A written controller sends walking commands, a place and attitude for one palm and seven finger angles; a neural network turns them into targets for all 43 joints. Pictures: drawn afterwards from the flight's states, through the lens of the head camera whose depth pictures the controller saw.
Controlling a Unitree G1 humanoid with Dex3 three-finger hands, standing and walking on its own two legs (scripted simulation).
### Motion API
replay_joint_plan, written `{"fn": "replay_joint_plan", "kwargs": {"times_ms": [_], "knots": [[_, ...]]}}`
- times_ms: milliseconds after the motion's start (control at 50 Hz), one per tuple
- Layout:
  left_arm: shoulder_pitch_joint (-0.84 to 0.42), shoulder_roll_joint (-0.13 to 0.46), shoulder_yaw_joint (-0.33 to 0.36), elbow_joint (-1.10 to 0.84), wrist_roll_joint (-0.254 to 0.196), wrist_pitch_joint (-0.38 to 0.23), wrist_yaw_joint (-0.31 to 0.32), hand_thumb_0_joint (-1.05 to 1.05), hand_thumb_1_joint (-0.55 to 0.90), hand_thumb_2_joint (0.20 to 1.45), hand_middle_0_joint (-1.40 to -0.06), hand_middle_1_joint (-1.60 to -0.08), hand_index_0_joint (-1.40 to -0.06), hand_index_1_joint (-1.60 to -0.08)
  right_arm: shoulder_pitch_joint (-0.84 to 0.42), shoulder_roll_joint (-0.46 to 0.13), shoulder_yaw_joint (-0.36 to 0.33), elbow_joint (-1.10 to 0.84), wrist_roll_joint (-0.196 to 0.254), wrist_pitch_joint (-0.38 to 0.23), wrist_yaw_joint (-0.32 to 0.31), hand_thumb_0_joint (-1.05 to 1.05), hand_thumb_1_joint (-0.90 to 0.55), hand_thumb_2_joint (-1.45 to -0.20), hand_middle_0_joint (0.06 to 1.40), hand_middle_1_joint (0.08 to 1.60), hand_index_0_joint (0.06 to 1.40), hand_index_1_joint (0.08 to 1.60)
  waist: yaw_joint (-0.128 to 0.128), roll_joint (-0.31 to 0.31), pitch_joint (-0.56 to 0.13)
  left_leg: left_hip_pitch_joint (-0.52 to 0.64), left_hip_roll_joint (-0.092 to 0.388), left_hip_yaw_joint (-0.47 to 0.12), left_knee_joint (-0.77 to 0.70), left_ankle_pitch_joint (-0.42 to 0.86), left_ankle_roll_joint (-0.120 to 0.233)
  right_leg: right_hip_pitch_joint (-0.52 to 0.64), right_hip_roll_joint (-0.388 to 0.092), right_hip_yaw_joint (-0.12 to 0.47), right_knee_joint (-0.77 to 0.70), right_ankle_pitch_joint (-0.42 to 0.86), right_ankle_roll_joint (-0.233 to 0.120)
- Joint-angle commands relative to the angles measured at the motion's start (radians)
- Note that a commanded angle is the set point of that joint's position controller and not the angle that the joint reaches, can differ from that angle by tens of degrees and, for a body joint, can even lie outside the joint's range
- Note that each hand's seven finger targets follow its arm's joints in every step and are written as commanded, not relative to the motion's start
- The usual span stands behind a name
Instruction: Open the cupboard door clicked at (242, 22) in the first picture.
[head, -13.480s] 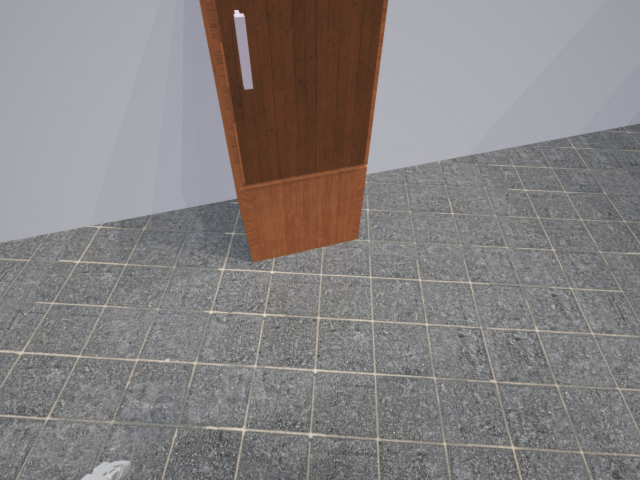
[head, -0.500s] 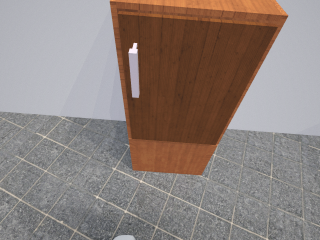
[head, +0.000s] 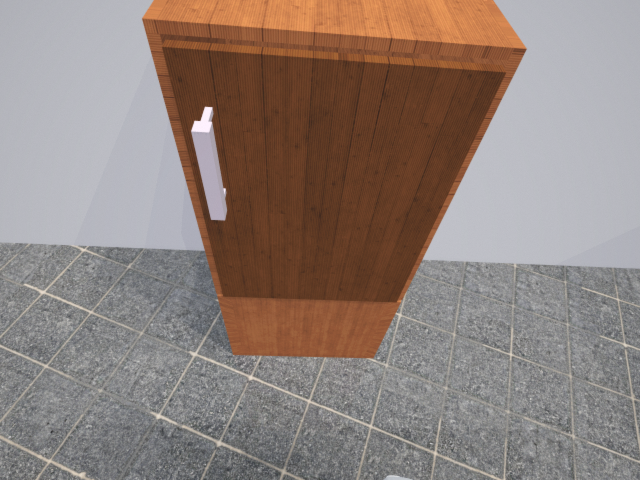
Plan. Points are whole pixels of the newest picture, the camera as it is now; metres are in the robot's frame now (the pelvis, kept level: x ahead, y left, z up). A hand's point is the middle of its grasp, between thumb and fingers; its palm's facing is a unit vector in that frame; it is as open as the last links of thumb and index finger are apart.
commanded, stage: come to a stop and stand still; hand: left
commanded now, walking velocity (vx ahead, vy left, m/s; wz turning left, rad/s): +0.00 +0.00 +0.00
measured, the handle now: (213, 166) +0.51 +0.19 +0.08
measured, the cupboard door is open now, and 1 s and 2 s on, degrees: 0 0 0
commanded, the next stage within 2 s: look again from close up in 1.50 s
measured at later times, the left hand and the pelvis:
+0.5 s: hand out of the picture -0.01 +0.14 -0.18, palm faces +0.09 -0.97 -0.23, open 7.3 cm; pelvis -0.02 -0.04 -0.01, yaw +1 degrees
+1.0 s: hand out of the picture +0.01 +0.16 -0.19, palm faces +0.00 -0.98 -0.19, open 7.3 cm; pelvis -0.02 -0.02 -0.01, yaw -1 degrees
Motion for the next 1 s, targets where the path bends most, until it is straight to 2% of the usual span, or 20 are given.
{"fn": "replay_joint_plan", "kwargs": {"times_ms": [0, 40, 60, 80, 100, 120, 140, 160, 220, 320, 440, 500, 520, 560, 580, 600, 700, 860, 920, 980], "knots": [[0.031, 0.01, -0.003, -0.049, -0.011, -0.022, -0.002, 0.0, 0.9, 0.9, -0.2, -0.3, -0.2, -0.3, 0.067, -0.216, -0.063, -0.036, -0.004, 0.003, -0.009, 0.0, -0.9, -0.9, 0.2, 0.3, 0.2, 0.3, -0.024, 0.268, -0.063, 0.101, 0.204, -0.161, -0.053, 0.33, 0.131, 0.072, 0.061, -0.082, -0.206, -0.08, -0.014], [0.149, 0.035, 0.005, -0.006, -0.016, -0.048, 0.003, 0.0, 0.9, 0.9, -0.2, -0.3, -0.2, -0.3, 0.033, -0.186, -0.057, -0.04, 0.007, 0.003, -0.005, 0.0, -0.9, -0.9, 0.2, 0.3, 0.2, 0.3, 0.04, 0.186, -0.123, 0.05, 0.123, -0.102, 0.083, 0.22, 0.053, 0.271, 0.054, -0.065, -0.466, 0.139, -0.024], [0.177, 0.089, 0.006, 0.013, -0.01, -0.066, 0.014, 0.0, 0.9, 0.9, -0.2, -0.3, -0.2, -0.3, 0.058, -0.113, -0.041, -0.037, 0.02, 0.0, 0.003, 0.0, -0.9, -0.9, 0.2, 0.3, 0.2, 0.3, 0.044, 0.001, -0.15, -0.05, 0.038, -0.042, 0.187, -0.019, 0.001, 0.389, -0.051, 0.031, -0.528, 0.332, -0.029], [0.161, 0.16, 0.012, 0.021, -0.008, -0.075, 0.029, 0.0, 0.9, 0.9, -0.2, -0.3, -0.2, -0.3, 0.061, -0.023, -0.015, -0.058, 0.026, 0.004, 0.004, 0.0, -0.9, -0.9, 0.2, 0.3, 0.2, 0.3, 0.033, -0.246, -0.135, -0.186, -0.055, 0.01, 0.266, -0.355, -0.038, 0.417, -0.222, 0.177, -0.503, 0.637, -0.048], [0.145, 0.166, 0.002, 0.001, -0.01, -0.074, 0.035, 0.0, 0.9, 0.9, -0.2, -0.3, -0.2, -0.3, 0.065, -0.029, -0.016, -0.067, 0.028, 0.015, 0.0, 0.0, -0.9, -0.9, 0.2, 0.3, 0.2, 0.3, 0.037, -0.209, -0.144, -0.156, -0.05, -0.054, 0.33, -0.414, -0.028, 0.371, -0.284, 0.183, -0.48, 0.806, -0.084], [0.113, 0.158, -0.007, -0.006, -0.007, -0.071, 0.034, 0.0, 0.9, 0.9, -0.2, -0.3, -0.2, -0.3, 0.068, -0.019, -0.017, -0.064, 0.031, 0.015, 0.005, 0.0, -0.9, -0.9, 0.2, 0.3, 0.2, 0.3, 0.021, -0.139, -0.116, -0.154, -0.051, -0.063, 0.369, -0.39, -0.025, 0.344, -0.275, 0.134, -0.448, 0.834, -0.123], [0.095, 0.153, 0.004, 0.004, -0.011, -0.08, 0.036, 0.0, 0.9, 0.9, -0.2, -0.3, -0.2, -0.3, 0.057, -0.037, -0.02, -0.045, 0.029, 0.028, 0.0, 0.0, -0.9, -0.9, 0.2, 0.3, 0.2, 0.3, 0.026, -0.277, -0.111, -0.19, -0.059, -0.051, 0.431, -0.382, -0.037, 0.365, -0.238, 0.171, -0.436, 0.929, -0.1], [0.091, 0.135, -0.003, 0.012, -0.015, -0.08, 0.042, 0.0, 0.9, 0.9, -0.2, -0.3, -0.2, -0.3, 0.054, -0.068, -0.025, -0.031, 0.031, 0.035, -0.001, 0.0, -0.9, -0.9, 0.2, 0.3, 0.2, 0.3, 0.027, -0.291, -0.083, -0.213, -0.057, -0.061, 0.481, -0.347, -0.045, 0.382, -0.232, 0.157, -0.428, 0.983, -0.101], [0.122, 0.135, 0.002, 0.016, -0.016, -0.071, 0.051, 0.0, 0.9, 0.9, -0.2, -0.3, -0.2, -0.3, 0.004, -0.082, -0.029, -0.038, 0.029, 0.045, 0.012, 0.0, -0.9, -0.9, 0.2, 0.3, 0.2, 0.3, 0.052, -0.179, -0.043, -0.261, -0.07, -0.057, 0.579, -0.288, -0.056, 0.399, -0.252, 0.139, -0.419, 0.988, -0.179], [0.122, 0.153, 0.017, -0.001, -0.013, -0.065, 0.062, 0.0, 0.9, 0.9, -0.2, -0.3, -0.2, -0.3, -0.062, -0.093, -0.034, -0.075, 0.023, 0.067, 0.032, 0.0, -0.9, -0.9, 0.2, 0.3, 0.2, 0.3, 0.062, -0.144, -0.019, -0.304, -0.067, -0.087, 0.669, -0.212, -0.066, 0.35, -0.28, 0.172, -0.501, 0.599, -0.233], [0.077, 0.169, 0.021, -0.028, 0.004, -0.054, 0.052, 0.0, 0.9, 0.9, -0.2, -0.3, -0.2, -0.3, -0.092, -0.067, -0.027, -0.108, 0.032, 0.045, 0.043, 0.0, -0.9, -0.9, 0.2, 0.3, 0.2, 0.3, 0.055, -0.196, 0.0, -0.125, -0.067, -0.04, 0.365, -0.212, -0.046, 0.197, -0.244, 0.174, -0.55, 0.189, -0.223], [0.061, 0.142, 0.015, -0.02, -0.003, -0.045, 0.042, 0.0, 0.9, 0.9, -0.2, -0.3, -0.2, -0.3, 0.007, -0.047, -0.017, -0.069, 0.032, 0.015, 0.035, 0.0, -0.9, -0.9, 0.2, 0.3, 0.2, 0.3, 0.012, -0.16, -0.025, 0.167, -0.101, 0.006, 0.031, -0.053, -0.032, 0.066, -0.136, 0.108, -0.475, 0.024, -0.147], [0.077, 0.11, 0.004, -0.018, -0.01, -0.041, 0.037, 0.0, 0.9, 0.9, -0.2, -0.3, -0.2, -0.3, 0.045, -0.083, -0.019, -0.054, 0.03, 0.004, 0.029, 0.0, -0.9, -0.9, 0.2, 0.3, 0.2, 0.3, 0.004, -0.045, -0.051, 0.253, -0.06, -0.024, -0.018, -0.046, -0.027, 0.027, -0.077, 0.063, -0.406, -0.05, -0.111], [0.104, 0.023, -0.013, -0.031, -0.019, -0.036, 0.03, 0.0, 0.9, 0.9, -0.2, -0.3, -0.2, -0.3, 0.06, -0.213, -0.039, -0.074, 0.011, -0.002, 0.019, 0.0, -0.9, -0.9, 0.2, 0.3, 0.2, 0.3, -0.008, 0.312, -0.023, 0.114, 0.248, -0.427, -0.238, -0.273, 0.119, -0.033, 0.064, -0.069, -0.129, -0.253, -0.037], [0.078, 0.031, -0.012, -0.036, -0.013, -0.037, 0.026, 0.0, 0.9, 0.9, -0.2, -0.3, -0.2, -0.3, 0.023, -0.215, -0.036, -0.085, 0.002, 0.003, 0.019, 0.0, -0.9, -0.9, 0.2, 0.3, 0.2, 0.3, -0.005, 0.215, 0.05, -0.024, 0.287, -0.461, -0.279, -0.394, 0.181, -0.018, 0.047, -0.031, -0.024, -0.223, -0.05], [0.071, 0.019, -0.015, -0.031, -0.008, -0.036, 0.02, 0.0, 0.9, 0.9, -0.2, -0.3, -0.2, -0.3, -0.006, -0.193, -0.03, -0.089, -0.001, -0.004, 0.013, 0.0, -0.9, -0.9, 0.2, 0.3, 0.2, 0.3, 0.007, 0.198, 0.086, -0.073, 0.28, -0.485, -0.312, -0.436, 0.195, -0.037, 0.041, -0.016, 0.05, -0.194, -0.054], [0.136, 0.012, -0.012, 0.05, -0.007, -0.037, -0.001, 0.0, 0.9, 0.9, -0.2, -0.3, -0.2, -0.3, -0.041, -0.122, -0.008, -0.069, 0.01, -0.024, -0.004, 0.0, -0.9, -0.9, 0.2, 0.3, 0.2, 0.3, 0.04, 0.136, 0.043, -0.008, 0.15, -0.242, -0.265, -0.146, 0.122, -0.003, 0.047, -0.001, 0.106, -0.013, -0.04], [0.078, -0.004, -0.022, 0.036, -0.02, -0.035, 0.008, 0.0, 0.9, 0.9, -0.2, -0.3, -0.2, -0.3, 0.06, -0.156, -0.022, -0.003, 0.006, -0.017, -0.02, 0.0, -0.9, -0.9, 0.2, 0.3, 0.2, 0.3, -0.001, 0.156, -0.054, 0.158, 0.196, -0.252, -0.128, 0.304, 0.154, 0.117, 0.06, -0.022, -0.227, -0.098, -0.036], [0.135, 0.011, -0.02, 0.071, -0.021, -0.05, 0.017, 0.0, 0.9, 0.9, -0.2, -0.3, -0.2, -0.3, 0.064, -0.133, -0.018, 0.022, 0.02, -0.017, -0.019, 0.0, -0.9, -0.9, 0.2, 0.3, 0.2, 0.3, 0.031, 0.091, -0.091, 0.101, 0.126, -0.194, -0.026, 0.324, 0.087, 0.304, 0.058, -0.022, -0.484, 0.157, -0.041], [0.137, 0.072, -0.025, 0.098, -0.024, -0.064, 0.03, 0.0, 0.9, 0.9, -0.2, -0.3, -0.2, -0.3, 0.054, -0.038, 0.009, 0.028, 0.03, -0.02, -0.007, 0.0, -0.9, -0.9, 0.2, 0.3, 0.2, 0.3, 0.02, -0.083, -0.049, -0.046, -0.015, -0.047, 0.022, -0.021, -0.006, 0.386, -0.116, 0.104, -0.494, 0.419, -0.113]]}}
